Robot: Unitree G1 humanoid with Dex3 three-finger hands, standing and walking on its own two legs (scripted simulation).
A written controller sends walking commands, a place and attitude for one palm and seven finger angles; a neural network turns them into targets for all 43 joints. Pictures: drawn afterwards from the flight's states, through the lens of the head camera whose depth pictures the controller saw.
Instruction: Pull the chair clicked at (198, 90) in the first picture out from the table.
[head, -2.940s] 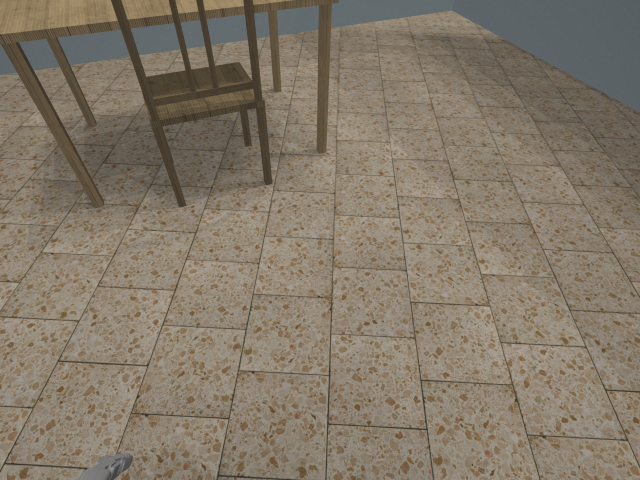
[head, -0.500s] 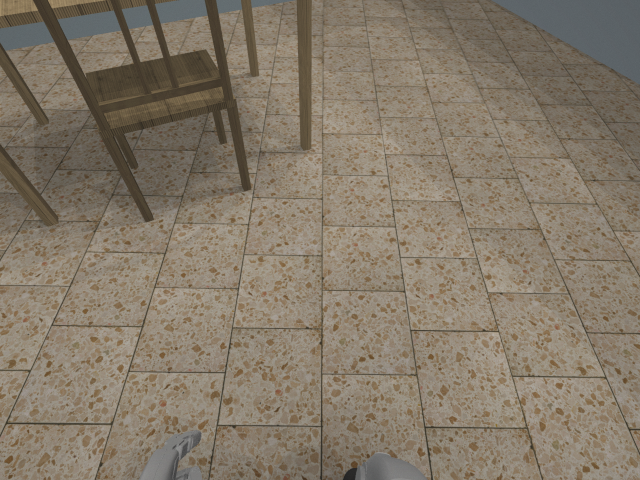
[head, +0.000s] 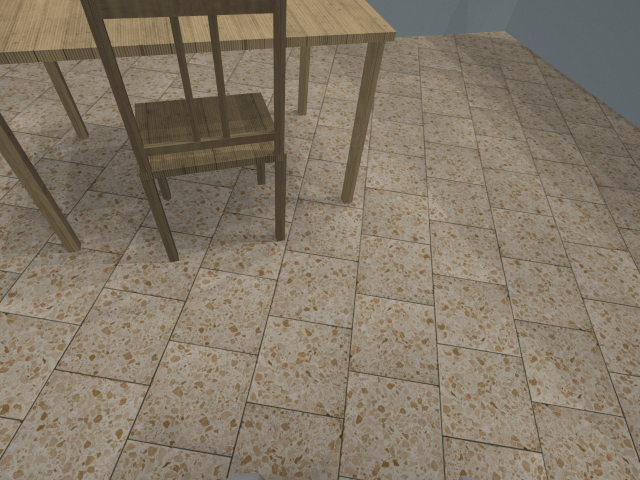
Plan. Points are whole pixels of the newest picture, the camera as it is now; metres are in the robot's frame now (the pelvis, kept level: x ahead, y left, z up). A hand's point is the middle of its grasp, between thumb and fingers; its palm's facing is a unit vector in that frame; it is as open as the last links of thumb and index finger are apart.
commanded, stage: walk to a spot facing it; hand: left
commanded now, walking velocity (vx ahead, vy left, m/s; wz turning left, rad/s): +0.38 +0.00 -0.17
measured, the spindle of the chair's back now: (186, 85) +0.97 +0.44 -0.07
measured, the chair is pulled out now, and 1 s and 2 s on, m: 0.00 0.00 0.00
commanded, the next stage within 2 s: turn to face it in 0.54 s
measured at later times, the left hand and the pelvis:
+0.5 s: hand (267, 339) +0.36 +0.12 -0.17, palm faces -0.15 -0.97 -0.20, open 7.3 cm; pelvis +0.22 -0.05 -0.01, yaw -7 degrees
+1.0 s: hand (253, 336) +0.37 +0.15 -0.20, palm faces +0.13 -0.98 -0.14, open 7.3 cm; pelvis +0.37 -0.03 -0.01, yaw +4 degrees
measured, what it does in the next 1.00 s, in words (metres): walks ahead: right foot, then left foot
